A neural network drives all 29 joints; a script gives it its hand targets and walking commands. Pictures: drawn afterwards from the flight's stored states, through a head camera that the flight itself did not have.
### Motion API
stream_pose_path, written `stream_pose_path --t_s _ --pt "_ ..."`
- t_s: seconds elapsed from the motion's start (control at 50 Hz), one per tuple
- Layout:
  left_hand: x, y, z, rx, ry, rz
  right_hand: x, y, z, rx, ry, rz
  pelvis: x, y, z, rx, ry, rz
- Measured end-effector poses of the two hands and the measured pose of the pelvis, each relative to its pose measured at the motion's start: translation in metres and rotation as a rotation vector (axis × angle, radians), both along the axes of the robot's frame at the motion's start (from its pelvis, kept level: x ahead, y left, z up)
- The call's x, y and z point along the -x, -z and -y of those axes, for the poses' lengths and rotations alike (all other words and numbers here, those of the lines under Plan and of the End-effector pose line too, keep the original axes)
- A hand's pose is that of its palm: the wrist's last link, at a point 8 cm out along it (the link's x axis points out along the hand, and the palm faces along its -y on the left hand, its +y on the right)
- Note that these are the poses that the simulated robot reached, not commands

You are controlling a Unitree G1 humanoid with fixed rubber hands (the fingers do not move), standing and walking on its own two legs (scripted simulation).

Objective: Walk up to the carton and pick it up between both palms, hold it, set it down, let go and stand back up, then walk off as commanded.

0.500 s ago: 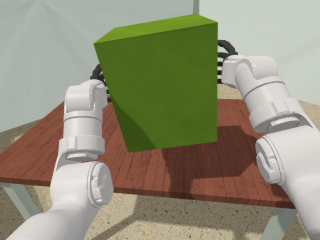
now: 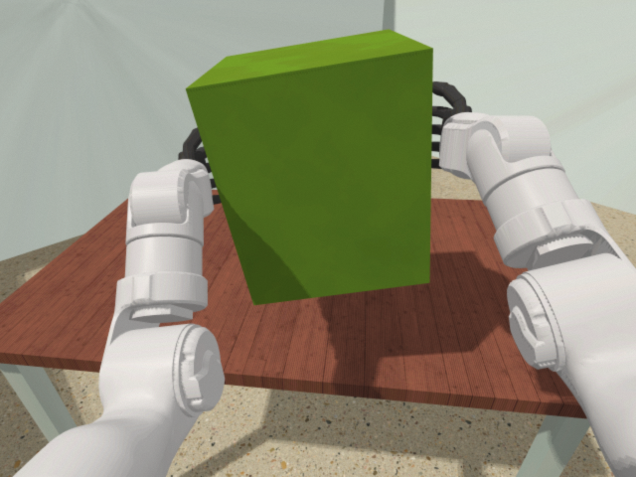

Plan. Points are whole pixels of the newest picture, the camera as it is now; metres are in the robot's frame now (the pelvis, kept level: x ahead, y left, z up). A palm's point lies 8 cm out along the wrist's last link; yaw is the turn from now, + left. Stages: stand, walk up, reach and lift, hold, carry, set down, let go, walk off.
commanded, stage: hold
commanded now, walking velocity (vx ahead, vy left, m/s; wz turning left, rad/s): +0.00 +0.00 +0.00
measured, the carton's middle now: (322, 164) +0.39 +0.00 +0.30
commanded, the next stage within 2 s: none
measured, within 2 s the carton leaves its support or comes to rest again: neither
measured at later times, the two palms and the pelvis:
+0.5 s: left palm (198, 177) +0.37 +0.15 +0.30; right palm (458, 139) +0.36 -0.15 +0.34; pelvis +0.00 +0.00 +0.00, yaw +0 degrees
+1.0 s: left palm (196, 180) +0.37 +0.15 +0.29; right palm (455, 138) +0.36 -0.15 +0.34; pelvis +0.00 +0.00 +0.00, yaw +0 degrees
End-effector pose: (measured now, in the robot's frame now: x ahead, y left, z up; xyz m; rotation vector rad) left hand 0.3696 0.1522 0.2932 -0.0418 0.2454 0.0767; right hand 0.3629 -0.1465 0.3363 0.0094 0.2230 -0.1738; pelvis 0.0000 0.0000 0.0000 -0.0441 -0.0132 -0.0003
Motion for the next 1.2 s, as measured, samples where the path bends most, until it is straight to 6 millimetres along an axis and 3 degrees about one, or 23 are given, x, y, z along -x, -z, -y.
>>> stream_pose_path --t_s 1.2 --pt "0.0021 -0.0014 0.0012 0.005 -0.001 0.006 0.0028 -0.0022 0.0011 -0.002 0.0 0.006 -0.0011 0.0 -0.0014 -0.001 0.003 0.006"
